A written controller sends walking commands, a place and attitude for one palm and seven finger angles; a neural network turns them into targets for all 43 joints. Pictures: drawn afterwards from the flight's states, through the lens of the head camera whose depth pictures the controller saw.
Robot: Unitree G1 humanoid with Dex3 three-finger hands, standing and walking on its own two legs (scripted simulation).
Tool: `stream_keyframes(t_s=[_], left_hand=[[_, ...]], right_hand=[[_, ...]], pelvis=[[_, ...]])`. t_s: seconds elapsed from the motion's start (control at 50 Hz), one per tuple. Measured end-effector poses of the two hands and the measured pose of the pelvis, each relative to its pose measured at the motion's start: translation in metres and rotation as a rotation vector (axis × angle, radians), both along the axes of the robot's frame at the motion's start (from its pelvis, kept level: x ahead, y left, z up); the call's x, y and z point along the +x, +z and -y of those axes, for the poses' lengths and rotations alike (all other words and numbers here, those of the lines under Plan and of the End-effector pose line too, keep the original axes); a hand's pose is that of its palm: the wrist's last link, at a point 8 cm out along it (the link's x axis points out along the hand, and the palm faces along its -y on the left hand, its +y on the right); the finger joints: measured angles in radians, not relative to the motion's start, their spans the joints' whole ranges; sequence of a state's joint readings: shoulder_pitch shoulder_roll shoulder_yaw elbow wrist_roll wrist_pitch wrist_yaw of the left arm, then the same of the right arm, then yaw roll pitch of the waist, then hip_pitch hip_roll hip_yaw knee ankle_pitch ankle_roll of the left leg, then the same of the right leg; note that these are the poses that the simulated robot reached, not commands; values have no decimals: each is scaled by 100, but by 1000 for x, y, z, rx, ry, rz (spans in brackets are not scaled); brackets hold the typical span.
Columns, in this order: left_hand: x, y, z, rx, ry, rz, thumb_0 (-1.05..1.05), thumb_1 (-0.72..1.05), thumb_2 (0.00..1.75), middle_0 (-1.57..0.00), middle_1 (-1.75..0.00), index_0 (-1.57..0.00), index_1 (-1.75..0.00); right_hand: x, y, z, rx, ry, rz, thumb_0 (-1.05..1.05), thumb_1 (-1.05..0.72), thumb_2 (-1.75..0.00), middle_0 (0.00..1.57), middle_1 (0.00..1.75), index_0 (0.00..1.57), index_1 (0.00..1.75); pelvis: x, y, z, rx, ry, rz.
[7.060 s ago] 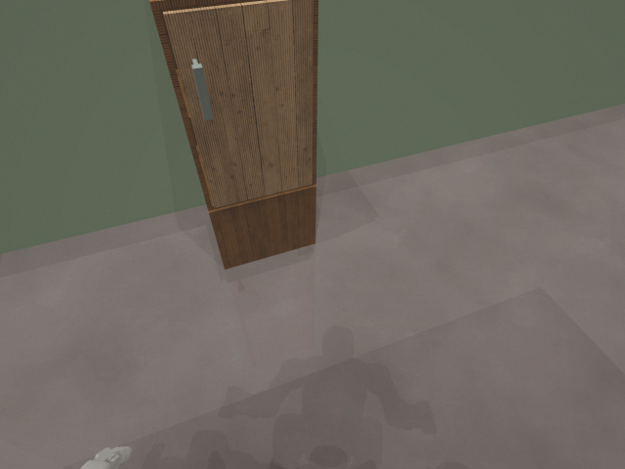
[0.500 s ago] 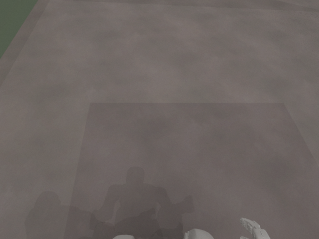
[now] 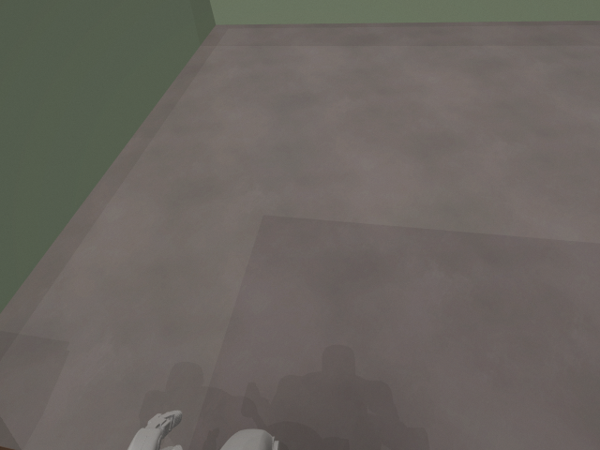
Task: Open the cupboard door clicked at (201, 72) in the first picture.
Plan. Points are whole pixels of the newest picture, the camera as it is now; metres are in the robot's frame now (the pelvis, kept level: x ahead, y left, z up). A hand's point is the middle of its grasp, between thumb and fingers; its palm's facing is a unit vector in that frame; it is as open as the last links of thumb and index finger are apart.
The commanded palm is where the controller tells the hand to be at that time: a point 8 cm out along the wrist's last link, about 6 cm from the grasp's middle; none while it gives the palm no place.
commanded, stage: turn to face it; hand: left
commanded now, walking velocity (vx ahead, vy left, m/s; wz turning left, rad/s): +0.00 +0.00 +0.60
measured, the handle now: out of the picture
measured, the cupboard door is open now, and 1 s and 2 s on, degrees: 0 0 0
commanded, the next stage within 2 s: none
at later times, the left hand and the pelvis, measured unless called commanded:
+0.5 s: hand out of the picture -0.03 +0.29 -0.18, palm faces +0.33 -0.91 -0.24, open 7.4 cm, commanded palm none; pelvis -0.02 +0.06 +0.00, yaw +17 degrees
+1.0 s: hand out of the picture -0.01 +0.23 -0.13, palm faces +0.53 -0.79 -0.31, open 7.4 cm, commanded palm none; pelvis -0.01 -0.01 +0.00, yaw +35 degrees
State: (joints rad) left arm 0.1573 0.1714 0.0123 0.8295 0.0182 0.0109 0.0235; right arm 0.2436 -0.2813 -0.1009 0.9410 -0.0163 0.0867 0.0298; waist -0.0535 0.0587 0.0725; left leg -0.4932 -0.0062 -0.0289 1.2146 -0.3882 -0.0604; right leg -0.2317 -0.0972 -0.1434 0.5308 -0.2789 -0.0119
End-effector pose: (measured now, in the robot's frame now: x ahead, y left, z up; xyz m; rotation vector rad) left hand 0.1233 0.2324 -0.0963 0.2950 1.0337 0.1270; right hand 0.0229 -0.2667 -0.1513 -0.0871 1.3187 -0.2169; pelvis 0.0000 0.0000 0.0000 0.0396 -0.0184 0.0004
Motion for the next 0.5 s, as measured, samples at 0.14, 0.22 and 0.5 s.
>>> stream_keyframes(t_s=[0.14, 0.22, 0.5], left_hand=[[-67, -15, -16, -25, 151, -99, 0, 90, 89, -20, -30, -21, -30], [-110, -31, -35, -46, 242, -169, 0, 90, 89, -20, -30, -21, -30], [-172, -48, -101, -96, 445, -198, 0, 91, 89, -20, -30, -20, -30]], right_hand=[[36, 10, -4, -27, 132, -8, 1, -91, -90, 20, 30, 19, 30], [72, 17, -24, -52, 226, 31, 1, -91, -90, 20, 30, 19, 30], [129, 47, -112, -101, 444, 189, 1, -90, -90, 20, 30, 20, 30]], pelvis=[[-3, 2, -3, -7, 100, 3], [-6, -3, -15, -23, 153, -1], [-18, -1, -61, -79, 298, 7]])
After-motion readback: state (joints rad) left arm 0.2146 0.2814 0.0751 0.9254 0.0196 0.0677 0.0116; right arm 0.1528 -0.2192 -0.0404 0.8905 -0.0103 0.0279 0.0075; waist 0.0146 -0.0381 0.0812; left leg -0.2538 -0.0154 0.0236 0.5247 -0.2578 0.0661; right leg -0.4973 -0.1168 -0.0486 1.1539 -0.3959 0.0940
